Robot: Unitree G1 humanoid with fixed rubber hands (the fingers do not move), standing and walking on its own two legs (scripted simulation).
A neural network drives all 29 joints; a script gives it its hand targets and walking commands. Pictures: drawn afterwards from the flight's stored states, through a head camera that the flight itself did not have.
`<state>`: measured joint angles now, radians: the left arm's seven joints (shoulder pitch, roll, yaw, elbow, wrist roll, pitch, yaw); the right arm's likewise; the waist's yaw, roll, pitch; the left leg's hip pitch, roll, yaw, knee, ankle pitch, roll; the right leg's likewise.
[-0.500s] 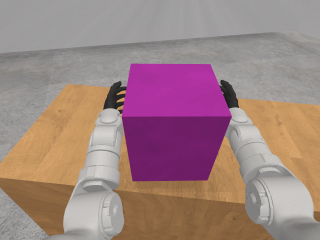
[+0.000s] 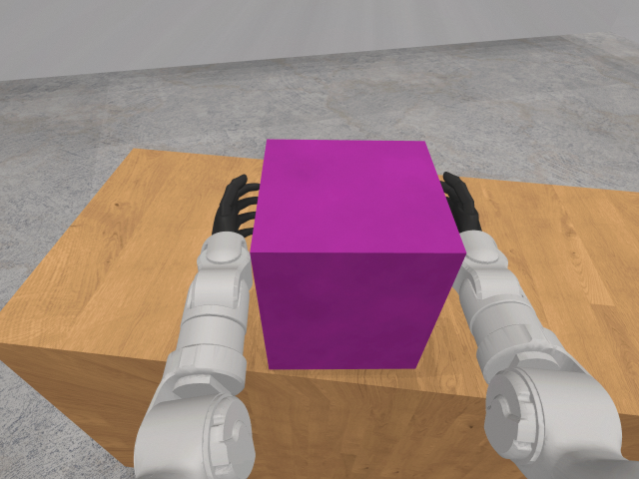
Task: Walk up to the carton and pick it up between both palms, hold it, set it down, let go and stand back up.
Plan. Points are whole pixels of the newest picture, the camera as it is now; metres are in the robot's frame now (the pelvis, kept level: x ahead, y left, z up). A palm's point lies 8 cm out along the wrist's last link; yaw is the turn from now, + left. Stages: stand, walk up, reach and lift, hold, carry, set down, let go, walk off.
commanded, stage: set down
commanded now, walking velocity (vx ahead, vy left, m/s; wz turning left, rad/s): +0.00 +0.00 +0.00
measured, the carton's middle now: (344, 259) +0.40 +0.00 +0.07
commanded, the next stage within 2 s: none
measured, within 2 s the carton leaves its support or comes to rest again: rests again in 0.42 s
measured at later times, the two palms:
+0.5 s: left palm (231, 251) +0.39 +0.15 +0.09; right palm (457, 248) +0.41 -0.15 +0.10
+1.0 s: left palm (231, 254) +0.39 +0.15 +0.09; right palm (457, 250) +0.40 -0.15 +0.09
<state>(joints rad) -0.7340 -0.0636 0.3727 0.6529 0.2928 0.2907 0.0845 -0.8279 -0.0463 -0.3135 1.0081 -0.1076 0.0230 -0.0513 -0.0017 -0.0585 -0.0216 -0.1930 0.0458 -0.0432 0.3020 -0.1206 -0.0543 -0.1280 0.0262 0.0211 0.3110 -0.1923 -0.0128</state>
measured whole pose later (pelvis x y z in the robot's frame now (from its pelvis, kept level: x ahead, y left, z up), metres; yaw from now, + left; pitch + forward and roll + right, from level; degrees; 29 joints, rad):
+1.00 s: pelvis +0.00 +0.01 +0.00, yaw -2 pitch +3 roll +0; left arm -0.68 -0.14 0.44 0.65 0.35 0.15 0.07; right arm -0.76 -0.01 -0.45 0.97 -0.26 -0.10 0.03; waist 0.04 -0.05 -0.01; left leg -0.22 0.05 0.01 0.28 -0.11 -0.04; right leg -0.17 0.02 0.02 0.30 -0.17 -0.01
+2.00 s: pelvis +0.00 +0.01 +0.00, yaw -2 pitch +1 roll +0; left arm -0.65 -0.16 0.48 0.61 0.40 0.11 0.04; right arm -0.72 0.02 -0.46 0.89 -0.30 -0.14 0.04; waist 0.04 -0.04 0.05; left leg -0.19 0.05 0.04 0.28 -0.12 -0.04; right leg -0.15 0.00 0.01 0.32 -0.19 0.00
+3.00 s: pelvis -0.04 -0.01 -0.01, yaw -3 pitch +12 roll -1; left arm -0.93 0.27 0.06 0.69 -0.22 0.44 0.16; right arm -1.03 -0.39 0.07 0.99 0.42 0.23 -0.03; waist 0.08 -0.01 -0.11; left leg -0.51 0.09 0.01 0.41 -0.10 -0.06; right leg -0.47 0.04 -0.01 0.43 -0.16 -0.03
